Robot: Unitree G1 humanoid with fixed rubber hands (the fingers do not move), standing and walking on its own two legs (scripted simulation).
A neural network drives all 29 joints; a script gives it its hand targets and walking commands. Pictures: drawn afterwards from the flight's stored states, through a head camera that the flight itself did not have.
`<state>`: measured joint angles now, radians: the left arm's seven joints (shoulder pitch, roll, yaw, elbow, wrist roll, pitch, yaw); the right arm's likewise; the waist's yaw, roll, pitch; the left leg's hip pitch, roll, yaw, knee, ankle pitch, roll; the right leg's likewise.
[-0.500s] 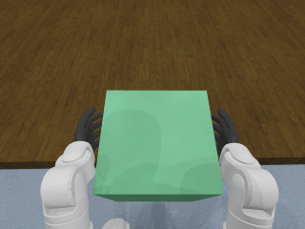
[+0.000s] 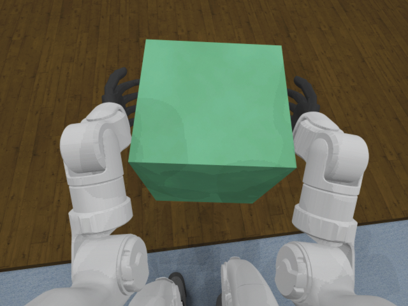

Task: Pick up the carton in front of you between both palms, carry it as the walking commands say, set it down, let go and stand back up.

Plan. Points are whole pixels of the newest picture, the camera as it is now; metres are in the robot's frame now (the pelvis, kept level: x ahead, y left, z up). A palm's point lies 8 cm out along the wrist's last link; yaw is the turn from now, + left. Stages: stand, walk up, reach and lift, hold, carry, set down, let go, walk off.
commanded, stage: carry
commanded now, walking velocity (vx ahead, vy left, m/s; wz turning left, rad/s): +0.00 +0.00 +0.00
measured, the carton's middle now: (208, 135) +0.39 -0.01 +0.05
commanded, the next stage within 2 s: none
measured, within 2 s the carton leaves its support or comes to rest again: neither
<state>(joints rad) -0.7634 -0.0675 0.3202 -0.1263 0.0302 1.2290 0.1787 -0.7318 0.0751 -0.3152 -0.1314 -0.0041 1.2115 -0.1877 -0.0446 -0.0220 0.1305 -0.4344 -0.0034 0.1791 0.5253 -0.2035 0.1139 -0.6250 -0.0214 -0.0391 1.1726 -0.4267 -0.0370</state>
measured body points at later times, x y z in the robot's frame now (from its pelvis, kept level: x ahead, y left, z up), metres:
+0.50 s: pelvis +0.23 -0.01 +0.01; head +0.29 -0.01 +0.46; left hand +0.59 +0.17 +0.16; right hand +0.61 -0.13 +0.16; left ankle +0.15 +0.08 -0.58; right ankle +0.13 -0.11 -0.73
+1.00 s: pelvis +0.45 +0.04 +0.07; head +0.52 +0.10 +0.51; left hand +0.77 +0.27 +0.12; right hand +0.82 -0.03 +0.14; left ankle +0.31 +0.15 -0.44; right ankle +0.53 +0.04 -0.61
